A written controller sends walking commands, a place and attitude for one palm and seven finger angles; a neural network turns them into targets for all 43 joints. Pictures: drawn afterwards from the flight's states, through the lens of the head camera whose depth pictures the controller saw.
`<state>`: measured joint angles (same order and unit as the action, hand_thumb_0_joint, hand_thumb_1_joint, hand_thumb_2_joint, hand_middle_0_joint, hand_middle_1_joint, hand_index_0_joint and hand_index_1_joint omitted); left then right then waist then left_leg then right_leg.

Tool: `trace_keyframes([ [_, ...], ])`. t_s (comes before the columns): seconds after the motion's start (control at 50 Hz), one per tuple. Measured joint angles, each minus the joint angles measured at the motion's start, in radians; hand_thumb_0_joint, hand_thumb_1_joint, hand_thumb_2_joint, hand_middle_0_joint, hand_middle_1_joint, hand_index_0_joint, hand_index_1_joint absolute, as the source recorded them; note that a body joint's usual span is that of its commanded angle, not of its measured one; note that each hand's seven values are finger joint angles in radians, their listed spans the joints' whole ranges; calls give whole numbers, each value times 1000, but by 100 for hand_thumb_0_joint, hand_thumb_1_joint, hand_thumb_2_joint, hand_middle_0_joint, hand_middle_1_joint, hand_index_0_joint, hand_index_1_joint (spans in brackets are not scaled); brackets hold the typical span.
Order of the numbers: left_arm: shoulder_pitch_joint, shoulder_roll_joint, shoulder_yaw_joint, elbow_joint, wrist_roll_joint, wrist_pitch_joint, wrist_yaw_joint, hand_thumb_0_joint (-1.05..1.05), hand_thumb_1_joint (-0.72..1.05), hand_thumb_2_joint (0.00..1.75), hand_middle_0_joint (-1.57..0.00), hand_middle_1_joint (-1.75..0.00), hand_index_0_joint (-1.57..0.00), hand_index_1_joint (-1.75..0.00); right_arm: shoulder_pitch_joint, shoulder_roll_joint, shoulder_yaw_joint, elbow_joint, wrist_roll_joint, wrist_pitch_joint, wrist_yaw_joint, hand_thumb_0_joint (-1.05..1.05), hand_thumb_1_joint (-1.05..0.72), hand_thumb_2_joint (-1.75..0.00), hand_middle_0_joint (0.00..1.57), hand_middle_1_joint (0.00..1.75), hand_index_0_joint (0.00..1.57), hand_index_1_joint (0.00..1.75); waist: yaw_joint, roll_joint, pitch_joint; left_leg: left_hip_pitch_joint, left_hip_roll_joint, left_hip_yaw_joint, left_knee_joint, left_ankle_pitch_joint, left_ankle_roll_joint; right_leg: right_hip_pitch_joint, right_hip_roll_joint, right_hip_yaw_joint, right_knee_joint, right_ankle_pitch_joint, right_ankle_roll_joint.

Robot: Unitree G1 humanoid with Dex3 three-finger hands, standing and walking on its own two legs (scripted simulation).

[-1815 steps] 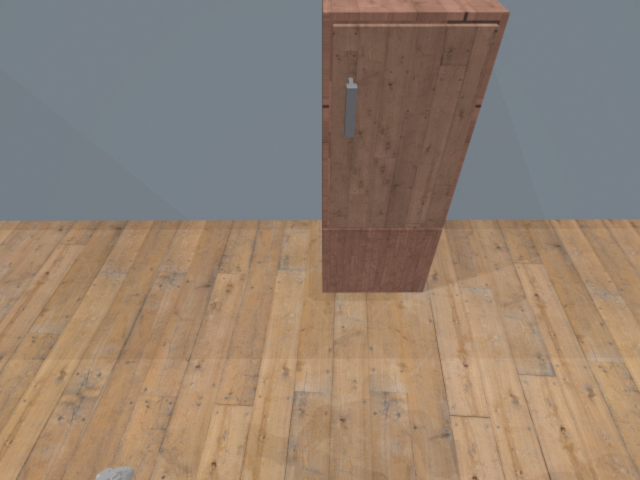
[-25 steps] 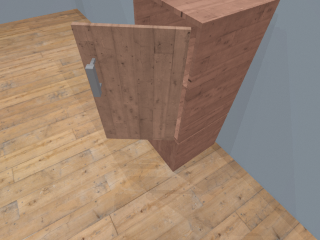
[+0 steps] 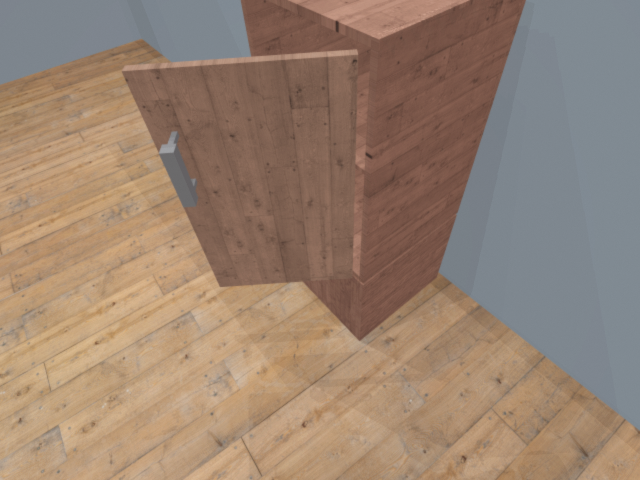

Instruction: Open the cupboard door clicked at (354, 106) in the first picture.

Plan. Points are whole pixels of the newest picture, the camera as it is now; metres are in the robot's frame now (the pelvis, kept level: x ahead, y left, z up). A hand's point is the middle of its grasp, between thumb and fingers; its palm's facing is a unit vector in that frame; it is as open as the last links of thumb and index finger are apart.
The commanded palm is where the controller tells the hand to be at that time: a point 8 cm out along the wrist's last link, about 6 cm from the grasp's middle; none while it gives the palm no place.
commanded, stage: look again from close up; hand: left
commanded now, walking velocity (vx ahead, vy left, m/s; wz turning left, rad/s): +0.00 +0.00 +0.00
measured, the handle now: (182, 169) +0.59 +0.29 +0.04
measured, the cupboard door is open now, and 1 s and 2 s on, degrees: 54 54 54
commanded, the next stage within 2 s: shuffle to correct the standing spot in 0.54 s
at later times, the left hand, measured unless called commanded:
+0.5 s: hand out of the picture +0.05 +0.14 -0.17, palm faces +0.02 -0.97 -0.24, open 7.3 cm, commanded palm none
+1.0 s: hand out of the picture +0.00 +0.16 -0.18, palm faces +0.16 -0.97 -0.21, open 7.3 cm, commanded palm none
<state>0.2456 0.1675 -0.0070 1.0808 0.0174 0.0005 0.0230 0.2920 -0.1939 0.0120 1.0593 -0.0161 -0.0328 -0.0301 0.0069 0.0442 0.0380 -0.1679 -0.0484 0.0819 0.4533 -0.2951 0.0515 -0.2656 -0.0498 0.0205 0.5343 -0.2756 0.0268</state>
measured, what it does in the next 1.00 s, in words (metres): lifts its left foot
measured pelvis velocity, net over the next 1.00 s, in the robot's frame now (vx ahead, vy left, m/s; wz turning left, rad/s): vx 0.03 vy -0.02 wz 0.09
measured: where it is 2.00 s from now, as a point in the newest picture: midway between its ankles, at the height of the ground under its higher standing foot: outside the picture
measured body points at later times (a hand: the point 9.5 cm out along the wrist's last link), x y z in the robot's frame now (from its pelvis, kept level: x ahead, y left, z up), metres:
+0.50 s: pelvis +0.02 -0.04 +0.00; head +0.04 -0.06 +0.45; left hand +0.05 +0.19 -0.15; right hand +0.05 -0.28 -0.16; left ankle -0.03 +0.09 -0.74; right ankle +0.00 -0.14 -0.74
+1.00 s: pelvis +0.03 -0.02 +0.00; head +0.05 -0.01 +0.45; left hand -0.01 +0.21 -0.16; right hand +0.08 -0.26 -0.15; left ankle +0.03 +0.10 -0.73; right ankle +0.00 -0.14 -0.74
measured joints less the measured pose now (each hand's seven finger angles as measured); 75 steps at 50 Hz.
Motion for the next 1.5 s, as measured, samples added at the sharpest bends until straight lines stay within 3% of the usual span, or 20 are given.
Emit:
trace_keyframes([
  [0.2, -22, -4, -2, 15, 0, -6, 1, 1, 92, 90, -20, -29, -21, -30, -38, -6, -6, 24, 2, -2, -7, 0, -91, -90, 20, 29, 20, 30, -2, -27, 0, 22, 30, -13, -1, -12, -30, 25, 29, -16, -4, -13, -28],
  [0.7, -39, 18, 5, 16, -2, -18, -3, 0, 91, 90, -20, -29, -20, -30, -59, -4, -4, 55, 2, 10, -3, 0, -91, -90, 20, 29, 20, 30, 0, -25, -3, 42, 82, -51, -30, 0, -85, 60, 79, -59, -48, -7, -82],
  [0.8, -27, 8, 20, -6, 5, -13, -3, 0, 91, 90, -20, -29, -21, -30, -29, -4, -12, 45, 0, 33, 3, 0, -91, -90, 20, 29, 20, 30, 1, -24, -9, -25, 85, -55, 105, -79, -60, 57, 73, -90, -27, -28, -88],
  [0.88, -1, 4, 39, -31, 15, -14, 0, 0, 91, 90, -20, -29, -21, -30, -18, 1, -21, 31, 1, 54, 13, 0, -91, -90, 20, 29, 20, 30, 23, -52, 1, -135, 65, -42, 313, -184, -50, 70, 41, -106, -40, -28, -80],
  [0.94, 30, 14, 47, -31, 18, -9, -2, 0, 91, 90, -20, -29, -21, -30, -25, 8, -26, 7, 4, 52, 23, 0, -91, -90, 19, 29, 20, 30, 34, -82, 9, -160, 62, -26, 276, -137, -52, 78, 13, -101, -45, -28, -60],
  [1.02, 75, 25, 54, -16, 15, 17, -8, 0, 91, 90, -20, -29, -21, -30, -11, 2, -28, -36, -2, 21, 26, 0, -91, -90, 20, 29, 20, 30, 26, -81, -5, -107, 74, -16, 72, 23, -42, 38, -4, -101, 74, -123, -41],
  [1.06, 76, 33, 59, -6, 16, 38, -8, 0, 91, 90, -20, -29, -21, -30, -11, 13, -31, -44, -9, 19, 21, 0, -91, -90, 19, 29, 20, 30, 24, -96, -3, -123, 58, 3, 119, 29, -33, -39, -14, -71, 263, -241, -57],
  [1.12, 67, 36, 63, -3, 20, 42, -12, 1, 91, 90, -20, -29, -20, -30, 5, 32, -25, -46, -13, 20, 17, 0, -91, -90, 19, 29, 20, 30, 17, -98, -14, -98, 39, 22, 90, 8, -23, -147, -17, -68, 481, -217, -74],
  [1.16, 55, 29, 61, -13, 19, 35, -15, 1, 91, 90, -20, -29, -20, -30, 18, 42, -20, -37, -14, 19, 15, 0, -91, -90, 19, 29, 20, 30, 17, -86, -22, -77, 30, 22, 46, 23, -22, -183, -22, -84, 514, -174, -70],
  [1.24, 30, -3, 48, -44, 16, 12, -14, 1, 91, 90, -19, -29, -20, -30, 33, 53, -12, -23, -16, 17, 15, 0, -91, -90, 20, 29, 20, 30, 15, -46, -23, -49, 24, 19, 11, 26, -21, -146, -15, -112, 328, -161, -57],
  [1.3, 22, -16, 41, -57, 16, -16, 0, 1, 92, 90, -19, -29, -20, -30, 44, 59, -9, -8, -10, 18, 10, 1, -92, -90, 20, 30, 20, 30, 18, -45, -21, -56, 17, 26, 69, -21, -35, -59, -6, -105, 91, -23, -48],
  [1.38, 12, -24, 28, -38, 12, -30, 10, 1, 95, 90, -20, -29, -20, -30, 29, 55, -20, 14, 5, 39, 6, 1, -92, -90, 20, 29, 20, 30, -2, -14, -23, -101, 44, -9, 216, -164, -47, -27, 16, -136, 86, -70, -91],
  [1.44, 3, -17, 27, -38, 13, -29, 19, 1, 95, 90, -20, -29, -21, -30, -1, 55, -26, 19, 7, 54, -2, 1, -93, -90, 20, 29, 20, 30, 0, -33, -11, -146, 53, -25, 318, -198, -57, -1, 16, -141, 41, -57, -97],
  [1.5, -5, -9, 29, -43, 13, -21, 20, 1, 95, 90, -20, -29, -21, -30, -33, 45, -35, 9, 12, 58, -1, 2, -93, -90, 20, 29, 20, 30, 8, -56, 10, -163, 61, -29, 306, -171, -69, 11, 13, -136, 12, -38, -92],
])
